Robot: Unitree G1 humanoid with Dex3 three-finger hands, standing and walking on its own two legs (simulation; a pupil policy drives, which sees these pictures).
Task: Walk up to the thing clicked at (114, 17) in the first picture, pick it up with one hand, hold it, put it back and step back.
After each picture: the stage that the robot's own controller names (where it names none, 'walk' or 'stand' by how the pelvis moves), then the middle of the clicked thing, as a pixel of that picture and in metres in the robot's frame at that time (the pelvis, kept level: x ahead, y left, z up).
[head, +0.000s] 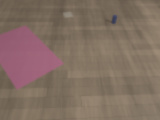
stand; (114, 19) +2.04 -0.52 -0.72
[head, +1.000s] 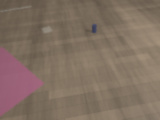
walk; (94, 28) +1.94 -0.06 -0.69
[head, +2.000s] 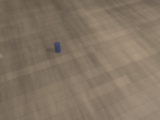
walk; (57, 47) +1.30 +0.32 -0.71
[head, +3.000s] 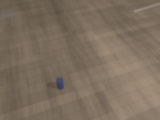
walk; (60, 83) +0.87 +0.24 -0.72
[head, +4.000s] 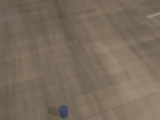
walk; (63, 111) +0.55 +0.16 -0.71
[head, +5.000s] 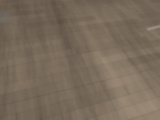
stand; out of the picture +0.43 +0.12 -0.71
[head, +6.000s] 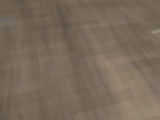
stand; out of the picture +0.43 +0.12 -0.72
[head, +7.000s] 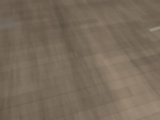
stand; out of the picture +0.44 +0.13 -0.72
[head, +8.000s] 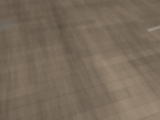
stand; out of the picture +0.43 +0.14 -0.73
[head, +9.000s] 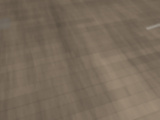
stand; out of the picture +0.42 +0.15 -0.73
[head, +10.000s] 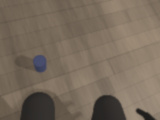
go down; (40, 64) +0.48 +0.17 -0.41
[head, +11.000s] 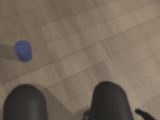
go down; (24, 52) +0.49 +0.21 -0.31
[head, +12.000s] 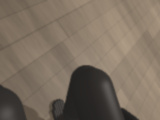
close in; out of the picture +0.48 +0.25 -0.22
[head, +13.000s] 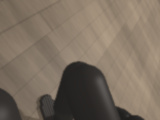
close; out of the picture +0.47 +0.27 -0.23
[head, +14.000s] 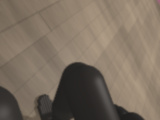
lift; out of the picture +0.43 +0.22 -0.23
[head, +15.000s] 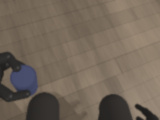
lift; (25, 82) +0.33 +0.19 -0.04
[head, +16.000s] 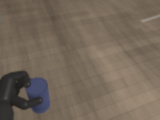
hold; (38, 96) +0.31 +0.14 +0.02
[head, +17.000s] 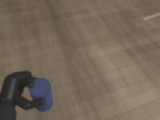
hold; (42, 95) +0.32 +0.14 +0.01
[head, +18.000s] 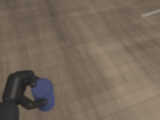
hold; (44, 95) +0.32 +0.13 +0.00
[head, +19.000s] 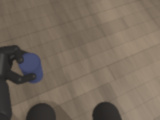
crouch; (32, 69) +0.40 +0.16 -0.08
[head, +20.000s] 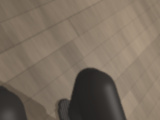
lower; out of the picture +0.46 +0.24 -0.20
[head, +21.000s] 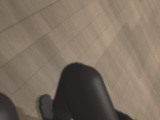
lower; out of the picture +0.45 +0.26 -0.24
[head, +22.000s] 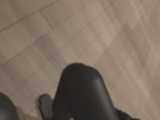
lower; out of the picture +0.45 +0.26 -0.24
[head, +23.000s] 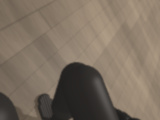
lower; out of the picture +0.45 +0.26 -0.24
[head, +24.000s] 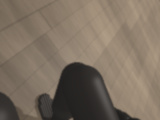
lower; out of the picture +0.45 +0.26 -0.24
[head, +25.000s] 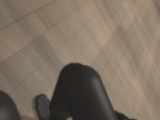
open; out of the picture +0.45 +0.25 -0.25
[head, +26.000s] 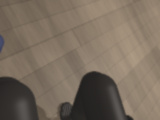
stand; out of the picture +0.46 +0.22 -0.26
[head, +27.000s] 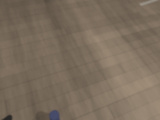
stand; (54, 117) +0.42 +0.12 -0.61
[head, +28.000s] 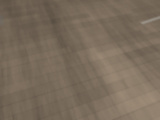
stand; out of the picture +0.42 +0.13 -0.66
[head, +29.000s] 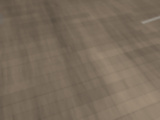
stand; out of the picture +0.41 +0.12 -0.67
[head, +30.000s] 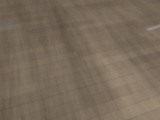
stand; out of the picture +0.43 +0.11 -0.72
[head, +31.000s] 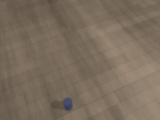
walk; (68, 104) +0.51 +0.10 -0.70
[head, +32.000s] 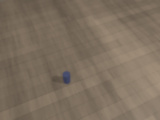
walk; (66, 77) +0.78 +0.14 -0.70
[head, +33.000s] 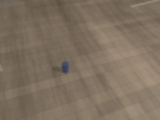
stand; (65, 67) +1.06 +0.13 -0.71
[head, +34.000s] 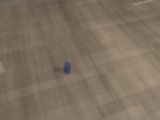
stand; (67, 67) +1.04 +0.12 -0.72
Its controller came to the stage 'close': yes
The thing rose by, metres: 0.71
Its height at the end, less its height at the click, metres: +0.00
